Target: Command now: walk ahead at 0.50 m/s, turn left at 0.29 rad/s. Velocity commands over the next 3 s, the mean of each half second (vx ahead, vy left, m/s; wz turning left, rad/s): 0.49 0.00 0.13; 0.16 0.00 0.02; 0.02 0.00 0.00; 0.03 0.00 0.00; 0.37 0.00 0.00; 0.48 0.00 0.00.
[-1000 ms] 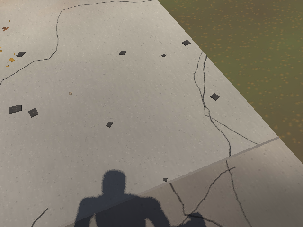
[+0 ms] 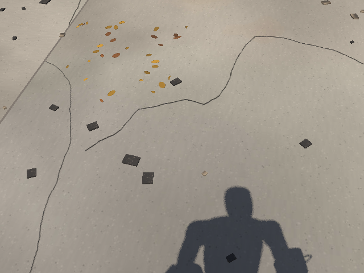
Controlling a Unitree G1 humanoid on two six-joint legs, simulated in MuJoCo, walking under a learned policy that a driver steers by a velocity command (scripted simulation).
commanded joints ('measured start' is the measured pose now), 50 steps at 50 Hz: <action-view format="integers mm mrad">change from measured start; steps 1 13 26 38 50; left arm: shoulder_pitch -21 66 -195 -10 -165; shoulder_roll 101 138 19 122 72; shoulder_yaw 18 17 -6 13 -9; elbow -35 -7 -48 51 110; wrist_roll -5 -6 9 -33 -8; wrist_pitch -18 28 59 29 78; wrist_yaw -6 9 -17 18 36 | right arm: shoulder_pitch -61 263 181 327 175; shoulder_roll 2 -188 -39 -15 66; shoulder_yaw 17 -40 4 8 32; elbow -74 35 157 270 329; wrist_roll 0 16 32 37 19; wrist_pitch -16 -39 -84 -26 40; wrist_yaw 13 -51 -46 -78 -83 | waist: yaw -26 -171 -32 -23 -74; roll -149 67 3 -160 -161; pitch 17 -304 35 -266 -39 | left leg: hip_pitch -3 932 485 267 486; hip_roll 18 409 154 -58 0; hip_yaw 40 -564 54 -3 98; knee -178 -703 -834 131 -451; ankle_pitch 121 -26 662 -397 -72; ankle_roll -12 276 151 -14 -32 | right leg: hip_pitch -19 -580 -449 159 -269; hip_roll -215 -13 -97 -406 -205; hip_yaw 108 128 76 455 280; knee -157 961 477 96 -108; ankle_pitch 352 -295 136 958 -176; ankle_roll -118 -19 45 -300 -128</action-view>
